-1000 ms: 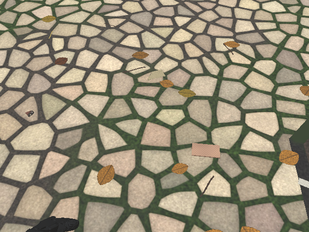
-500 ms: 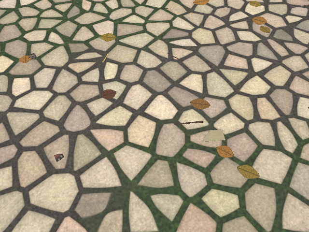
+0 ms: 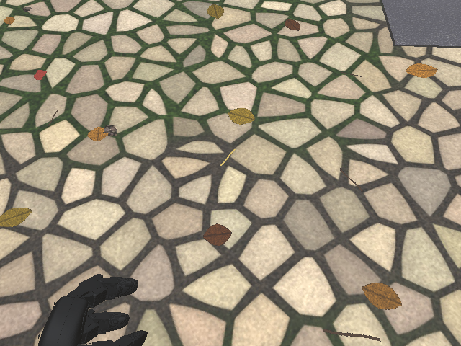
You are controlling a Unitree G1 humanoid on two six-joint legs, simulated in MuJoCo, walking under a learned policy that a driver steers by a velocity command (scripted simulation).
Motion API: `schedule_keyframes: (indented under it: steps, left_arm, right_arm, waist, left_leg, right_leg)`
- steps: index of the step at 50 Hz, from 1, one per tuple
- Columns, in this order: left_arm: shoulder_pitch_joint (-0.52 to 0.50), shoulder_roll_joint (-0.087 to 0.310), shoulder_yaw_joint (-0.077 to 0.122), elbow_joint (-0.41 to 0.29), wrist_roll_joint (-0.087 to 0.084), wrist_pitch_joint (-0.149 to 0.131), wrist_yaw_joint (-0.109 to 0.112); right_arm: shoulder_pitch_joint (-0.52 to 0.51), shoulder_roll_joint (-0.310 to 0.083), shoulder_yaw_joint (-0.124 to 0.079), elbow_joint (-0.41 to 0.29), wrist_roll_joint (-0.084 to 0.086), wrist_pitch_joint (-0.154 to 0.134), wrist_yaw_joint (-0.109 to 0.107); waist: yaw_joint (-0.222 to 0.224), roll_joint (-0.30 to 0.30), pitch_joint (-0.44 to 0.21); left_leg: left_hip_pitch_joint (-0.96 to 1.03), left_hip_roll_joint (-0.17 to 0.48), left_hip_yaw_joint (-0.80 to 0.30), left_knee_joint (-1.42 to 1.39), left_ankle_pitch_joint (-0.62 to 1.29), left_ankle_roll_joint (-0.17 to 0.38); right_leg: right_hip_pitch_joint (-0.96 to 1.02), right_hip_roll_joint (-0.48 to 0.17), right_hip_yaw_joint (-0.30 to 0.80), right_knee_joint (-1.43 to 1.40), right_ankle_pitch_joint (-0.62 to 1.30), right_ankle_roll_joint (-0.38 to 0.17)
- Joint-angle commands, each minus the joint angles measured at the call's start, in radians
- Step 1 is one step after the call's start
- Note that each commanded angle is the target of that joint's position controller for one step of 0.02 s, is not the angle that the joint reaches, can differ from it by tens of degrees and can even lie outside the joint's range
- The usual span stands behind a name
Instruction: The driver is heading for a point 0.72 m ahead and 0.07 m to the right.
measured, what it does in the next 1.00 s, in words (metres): walks ahead: right foot, then left foot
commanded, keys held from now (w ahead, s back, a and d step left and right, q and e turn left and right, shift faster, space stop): w+shift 0.52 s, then shift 0.48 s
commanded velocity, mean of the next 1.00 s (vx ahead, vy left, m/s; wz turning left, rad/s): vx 0.72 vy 0.00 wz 0.14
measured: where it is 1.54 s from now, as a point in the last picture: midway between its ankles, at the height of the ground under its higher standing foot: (193, 209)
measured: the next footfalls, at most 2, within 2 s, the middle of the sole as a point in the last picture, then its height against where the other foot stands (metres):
right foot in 0.04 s outside the picture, level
left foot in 0.48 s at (191, 291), level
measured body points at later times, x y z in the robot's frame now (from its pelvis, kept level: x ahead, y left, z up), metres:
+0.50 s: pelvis +0.47 -0.02 -0.02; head +0.50 -0.02 +0.43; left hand +0.33 +0.22 -0.14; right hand +0.76 -0.19 -0.07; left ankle +0.60 +0.06 -0.73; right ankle +0.21 -0.16 -0.69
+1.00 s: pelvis +0.83 -0.02 +0.00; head +0.87 -0.01 +0.44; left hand +0.98 +0.24 -0.10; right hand +0.92 -0.28 -0.14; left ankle +0.68 +0.11 -0.64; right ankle +0.97 -0.08 -0.73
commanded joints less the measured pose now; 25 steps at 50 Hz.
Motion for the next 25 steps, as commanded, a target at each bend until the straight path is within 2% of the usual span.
schedule_keyframes:
  steps: [1,2,3,4,5,6,7,8,9,10,12,14,15,16,17,18,19,20,21,22,23,24,25]
  left_arm:
    - [0.273,0.181,0.082,0.029,-0.005,-0.018,0.026]
    - [0.487,0.230,0.105,0.074,0.004,-0.020,0.047]
    - [0.562,0.339,0.133,0.093,0.046,-0.024,0.048]
    - [0.501,0.315,0.140,0.103,0.023,-0.015,0.030]
    - [0.390,0.211,0.125,0.086,0.015,-0.012,0.022]
    - [0.357,0.155,0.114,0.098,0.011,-0.013,0.016]
    - [0.370,0.130,0.107,0.125,0.016,-0.016,0.015]
    - [0.416,0.098,0.094,0.164,0.014,-0.022,0.014]
    - [0.430,0.082,0.088,0.190,0.005,-0.028,0.014]
    - [0.437,0.088,0.090,0.206,-0.007,-0.038,0.013]
    - [0.449,0.106,0.093,0.226,-0.020,-0.051,0.010]
    - [0.456,0.116,0.092,0.239,-0.027,-0.055,0.006]
    - [0.452,0.122,0.093,0.243,-0.030,-0.057,0.003]
    - [0.476,0.123,0.092,0.254,-0.038,-0.061,0.002]
    - [0.496,0.140,0.094,0.266,-0.040,-0.065,0.001]
    - [0.510,0.152,0.096,0.280,-0.041,-0.066,0.000]
    - [0.519,0.172,0.098,0.289,-0.039,-0.065,0.001]
    - [0.538,0.186,0.099,0.300,-0.039,-0.062,0.004]
    - [0.556,0.208,0.101,0.311,-0.034,-0.054,0.011]
    - [0.558,0.230,0.104,0.320,-0.026,-0.041,0.022]
    - [0.537,0.245,0.106,0.323,-0.020,-0.025,0.033]
    - [0.508,0.228,0.102,0.310,-0.019,-0.017,0.037]
    - [0.555,0.094,0.076,0.269,-0.024,-0.020,0.026]
  right_arm:
    - [-0.034,-0.203,-0.042,-0.036,-0.021,-0.012,-0.008]
    - [-0.086,-0.157,-0.028,-0.053,-0.029,-0.019,-0.008]
    - [0.033,0.012,0.013,-0.097,0.009,-0.027,-0.005]
    - [0.050,-0.010,0.032,-0.096,0.004,-0.028,-0.006]
    - [-0.073,-0.061,0.025,-0.095,-0.014,-0.017,-0.010]
    - [-0.157,-0.069,0.029,-0.109,-0.027,-0.015,0.002]
    - [-0.222,-0.061,0.031,-0.129,-0.035,-0.011,0.013]
    - [-0.249,-0.040,0.037,-0.151,-0.046,-0.004,0.024]
    - [-0.230,-0.012,0.048,-0.156,-0.047,0.006,0.032]
    - [-0.233,-0.004,0.054,-0.165,-0.047,0.013,0.036]
    - [-0.318,-0.010,0.063,-0.203,-0.050,0.019,0.042]
    - [-0.427,-0.014,0.075,-0.248,-0.050,0.012,0.049]
    - [-0.465,-0.007,0.085,-0.263,-0.046,0.008,0.057]
    - [-0.503,0.008,0.094,-0.270,-0.041,0.004,0.065]
    - [-0.531,0.023,0.103,-0.279,-0.035,0.002,0.069]
    - [-0.546,0.018,0.104,-0.277,-0.033,0.001,0.068]
    - [-0.545,0.005,0.100,-0.273,-0.034,0.001,0.063]
    - [-0.540,-0.012,0.094,-0.265,-0.038,0.001,0.054]
    - [-0.507,-0.030,0.087,-0.256,-0.045,0.002,0.042]
    - [-0.411,-0.056,0.075,-0.229,-0.052,0.003,0.030]
    - [-0.215,-0.085,0.056,-0.165,-0.050,0.005,0.015]
    - [-0.024,-0.132,0.033,-0.106,-0.057,0.008,-0.002]
    - [0.060,-0.222,0.003,-0.086,-0.078,0.008,-0.019]
  waist:
    - [0.214,0.041,-0.170]
    - [0.326,0.025,-0.263]
    - [0.246,-0.292,-0.401]
    - [0.210,-0.358,-0.392]
    - [0.206,-0.162,-0.192]
    - [0.204,-0.029,-0.109]
    - [0.197,0.004,-0.055]
    - [0.180,-0.038,-0.020]
    - [0.152,-0.070,-0.026]
    - [0.136,-0.095,-0.005]
    - [0.129,-0.074,0.057]
    - [0.134,-0.059,0.094]
    - [0.132,-0.063,0.101]
    - [0.149,-0.049,0.100]
    - [0.153,-0.060,0.109]
    - [0.153,-0.051,0.120]
    - [0.145,-0.050,0.108]
    - [0.143,-0.061,0.080]
    - [0.120,-0.093,0.031]
    - [0.066,-0.122,-0.039]
    - [-0.026,-0.135,-0.141]
    - [-0.111,-0.118,-0.222]
    - [-0.053,0.103,-0.340]
  left_leg:
    - [-0.127,0.186,-0.047,0.337,0.980,0.030]
    - [-0.302,0.151,-0.010,0.632,0.831,0.013]
    - [-0.624,0.014,0.084,1.008,0.146,-0.028]
    - [-0.812,0.018,0.099,1.126,-0.026,-0.019]
    - [-0.881,0.099,0.115,1.126,0.077,-0.015]
    - [-0.857,0.131,0.126,1.066,0.139,-0.021]
    - [-0.834,0.148,0.125,1.016,0.140,-0.022]
    - [-0.814,0.158,0.113,0.972,0.131,-0.025]
    - [-0.808,0.163,0.110,0.946,0.121,-0.032]
    - [-0.823,0.169,0.105,0.915,0.112,-0.040]
    - [-0.888,0.174,0.125,0.824,0.164,-0.055]
    - [-0.868,0.182,0.194,0.641,0.286,-0.066]
    - [-0.796,0.188,0.242,0.523,0.360,-0.065]
    - [-0.714,0.180,0.303,0.441,0.424,-0.057]
    - [-0.635,0.180,0.325,0.388,0.472,-0.044]
    - [-0.609,0.174,0.335,0.350,0.499,-0.032]
    - [-0.589,0.161,0.343,0.309,0.498,-0.016]
    - [-0.561,0.126,0.375,0.295,0.464,-0.005]
    - [-0.508,0.088,0.392,0.293,0.396,0.008]
    - [-0.401,0.059,0.388,0.293,0.318,0.026]
    - [-0.205,0.041,0.374,0.275,0.268,0.046]
    - [0.041,0.118,0.296,0.271,0.220,0.074]
    - [0.296,0.396,-0.067,0.257,-0.055,0.128]
  right_leg:
    - [0.502,0.097,-0.091,-0.020,-0.151,-0.049]
    - [0.750,-0.003,0.004,0.035,-0.301,-0.071]
    - [1.018,-0.298,0.541,-0.093,-0.673,-0.177]
    - [1.006,-0.348,0.911,-0.282,-0.837,-0.231]
    - [0.855,-0.302,0.738,-0.285,-0.832,-0.223]
    - [0.724,-0.251,0.565,-0.277,-0.669,-0.211]
    - [0.634,-0.198,0.439,-0.284,-0.531,-0.188]
    - [0.578,-0.160,0.351,-0.282,-0.392,-0.172]
    - [0.553,-0.144,0.322,-0.312,-0.414,-0.169]
    - [0.530,-0.145,0.307,-0.340,-0.392,-0.177]
    - [0.502,-0.134,0.216,-0.402,-0.290,-0.184]
    - [0.463,-0.090,0.092,-0.455,-0.142,-0.174]
    - [0.429,-0.067,0.033,-0.482,-0.068,-0.164]
    - [0.406,-0.054,-0.001,-0.523,0.024,-0.157]
    - [0.393,-0.076,-0.011,-0.561,0.107,-0.162]
    - [0.434,-0.084,-0.035,-0.571,0.191,-0.159]
    - [0.505,-0.094,-0.058,-0.546,0.318,-0.152]
    - [0.581,-0.094,-0.077,-0.480,0.551,-0.145]
    - [0.649,-0.108,-0.091,-0.379,0.781,-0.139]
    - [0.681,-0.124,-0.103,-0.214,0.925,-0.130]
    - [0.653,-0.126,-0.114,0.025,0.956,-0.117]
    - [0.488,-0.093,-0.119,0.317,0.761,-0.107]
    - [0.192,0.031,-0.118,0.732,-0.025,-0.100]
